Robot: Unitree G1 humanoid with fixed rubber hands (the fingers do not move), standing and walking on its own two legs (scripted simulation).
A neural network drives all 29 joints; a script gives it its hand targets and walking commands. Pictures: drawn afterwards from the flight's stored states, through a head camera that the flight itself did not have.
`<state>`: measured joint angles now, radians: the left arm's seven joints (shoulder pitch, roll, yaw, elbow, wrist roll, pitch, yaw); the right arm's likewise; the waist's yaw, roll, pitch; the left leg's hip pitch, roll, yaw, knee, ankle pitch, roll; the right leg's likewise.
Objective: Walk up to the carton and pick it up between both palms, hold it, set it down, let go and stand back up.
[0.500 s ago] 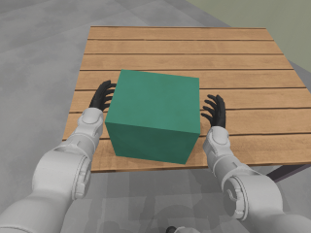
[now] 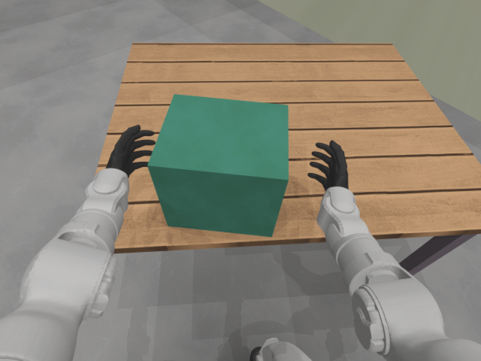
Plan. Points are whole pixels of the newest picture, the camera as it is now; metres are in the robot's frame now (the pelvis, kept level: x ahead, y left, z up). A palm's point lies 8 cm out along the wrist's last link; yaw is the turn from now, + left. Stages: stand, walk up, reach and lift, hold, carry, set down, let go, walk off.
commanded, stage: set down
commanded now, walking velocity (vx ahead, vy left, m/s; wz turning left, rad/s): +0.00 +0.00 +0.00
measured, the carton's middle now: (225, 168) +0.46 -0.05 +0.01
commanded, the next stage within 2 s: none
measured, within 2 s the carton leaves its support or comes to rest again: neither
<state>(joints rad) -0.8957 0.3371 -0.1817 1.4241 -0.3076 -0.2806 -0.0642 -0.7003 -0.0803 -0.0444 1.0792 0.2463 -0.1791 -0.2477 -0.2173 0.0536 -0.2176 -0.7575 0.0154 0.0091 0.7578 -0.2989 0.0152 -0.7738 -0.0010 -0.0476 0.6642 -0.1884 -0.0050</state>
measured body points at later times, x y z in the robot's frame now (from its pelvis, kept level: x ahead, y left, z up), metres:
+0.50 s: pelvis +0.01 +0.00 +0.02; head +0.04 +0.01 +0.47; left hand +0.42 +0.18 +0.04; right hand +0.33 -0.23 +0.03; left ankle +0.03 +0.11 -0.71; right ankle +0.07 -0.12 -0.71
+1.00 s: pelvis +0.03 +0.00 +0.03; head +0.04 +0.02 +0.48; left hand +0.35 +0.21 +0.05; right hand +0.28 -0.22 +0.04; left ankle +0.03 +0.11 -0.71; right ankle +0.07 -0.12 -0.71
